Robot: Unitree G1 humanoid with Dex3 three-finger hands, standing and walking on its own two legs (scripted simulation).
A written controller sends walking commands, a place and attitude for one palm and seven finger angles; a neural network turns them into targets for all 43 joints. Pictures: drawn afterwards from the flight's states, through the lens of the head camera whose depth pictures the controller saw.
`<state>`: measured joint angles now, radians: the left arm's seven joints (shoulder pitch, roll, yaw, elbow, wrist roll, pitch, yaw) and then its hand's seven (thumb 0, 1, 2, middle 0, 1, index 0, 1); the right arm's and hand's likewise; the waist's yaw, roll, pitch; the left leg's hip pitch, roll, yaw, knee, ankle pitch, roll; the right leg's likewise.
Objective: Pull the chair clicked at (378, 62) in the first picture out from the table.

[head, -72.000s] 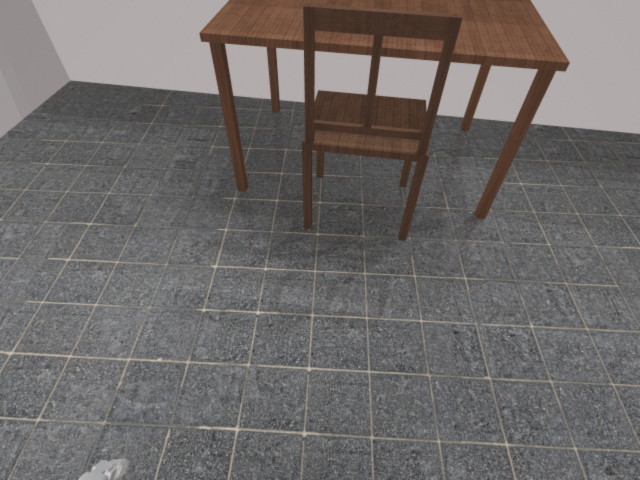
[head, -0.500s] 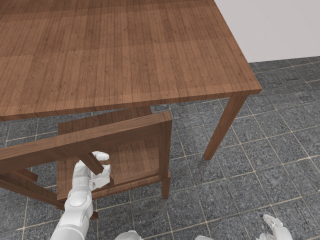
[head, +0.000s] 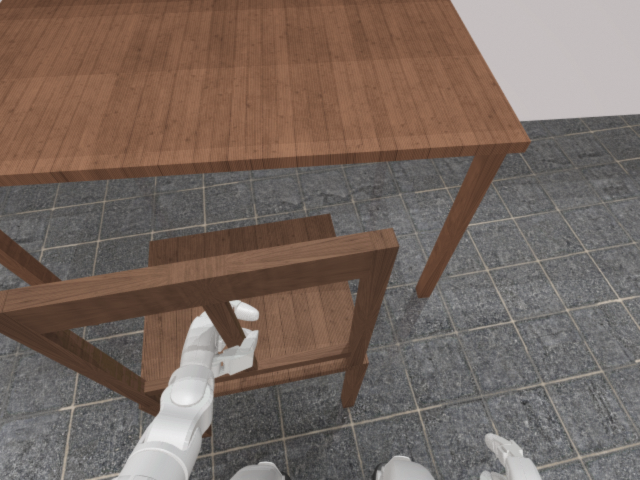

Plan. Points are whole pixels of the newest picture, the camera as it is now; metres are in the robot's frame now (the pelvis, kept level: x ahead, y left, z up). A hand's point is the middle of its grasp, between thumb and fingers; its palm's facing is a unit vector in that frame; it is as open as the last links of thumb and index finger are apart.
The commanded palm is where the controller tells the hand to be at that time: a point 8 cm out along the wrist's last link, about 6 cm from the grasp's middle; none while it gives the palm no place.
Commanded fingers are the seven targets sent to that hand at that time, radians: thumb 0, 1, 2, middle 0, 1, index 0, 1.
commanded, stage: step backward, pulling the chair out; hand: left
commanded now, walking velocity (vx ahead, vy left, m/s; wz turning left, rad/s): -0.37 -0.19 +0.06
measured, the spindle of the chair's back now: (234, 338) +0.31 +0.14 -0.09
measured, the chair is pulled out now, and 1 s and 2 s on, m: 0.16 0.38 0.45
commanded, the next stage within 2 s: stop walking, hand still on the chair in 1.04 s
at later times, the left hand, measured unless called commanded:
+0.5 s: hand (245, 459) +0.15 +0.10 -0.07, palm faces +0.01 -0.99 -0.14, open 5.7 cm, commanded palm +0.14 +0.15 -0.08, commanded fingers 0.00 0.90 0.90 -0.50 -1.45 -0.50 -1.45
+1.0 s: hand out of the picture +0.06 +0.12 -0.07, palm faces -0.08 -0.99 -0.13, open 5.6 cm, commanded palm +0.03 +0.17 -0.08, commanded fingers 0.00 0.90 0.90 -0.50 -1.45 -0.50 -1.45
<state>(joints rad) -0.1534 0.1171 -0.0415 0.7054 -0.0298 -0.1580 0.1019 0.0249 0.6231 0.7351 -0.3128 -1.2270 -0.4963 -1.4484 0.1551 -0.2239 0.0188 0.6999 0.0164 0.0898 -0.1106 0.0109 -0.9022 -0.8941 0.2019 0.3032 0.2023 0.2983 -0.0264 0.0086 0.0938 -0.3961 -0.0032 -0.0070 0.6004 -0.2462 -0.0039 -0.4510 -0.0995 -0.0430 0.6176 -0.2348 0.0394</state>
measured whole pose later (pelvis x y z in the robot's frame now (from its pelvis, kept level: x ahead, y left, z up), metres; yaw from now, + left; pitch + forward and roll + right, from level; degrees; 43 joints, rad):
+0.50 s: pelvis -0.12 -0.01 +0.01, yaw +3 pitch +5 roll +3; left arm -0.17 0.05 -0.04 0.77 -0.02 -0.17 0.10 0.06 0.63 0.74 -0.29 -1.21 -0.50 -1.45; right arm 0.17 -0.31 -0.02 0.73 0.02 0.02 -0.10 0.01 -0.91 -0.89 0.20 0.30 0.20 0.30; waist -0.05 0.00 0.08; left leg -0.34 0.00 -0.04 0.80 -0.50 -0.05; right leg -0.44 -0.10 -0.07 0.49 -0.13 -0.02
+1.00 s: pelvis -0.23 +0.03 +0.00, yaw +2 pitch +3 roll +1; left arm -0.21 0.07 -0.06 0.73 -0.02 -0.15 0.07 0.05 0.63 0.77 -0.28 -1.25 -0.50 -1.45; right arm 0.15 -0.22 0.01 0.69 0.02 0.03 -0.09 0.01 -0.90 -0.89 0.20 0.30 0.20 0.30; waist -0.06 0.03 0.13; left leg -0.36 0.04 0.02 0.67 -0.41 -0.04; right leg -0.43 -0.05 -0.06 0.58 -0.20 -0.01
